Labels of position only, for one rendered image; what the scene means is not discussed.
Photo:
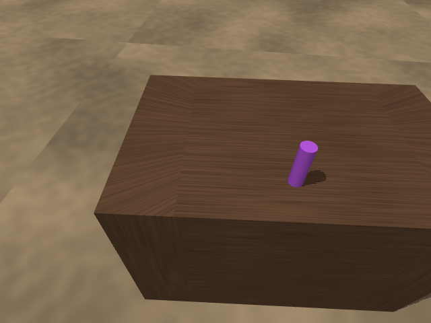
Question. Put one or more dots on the can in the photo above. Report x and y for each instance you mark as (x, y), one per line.
(302, 163)

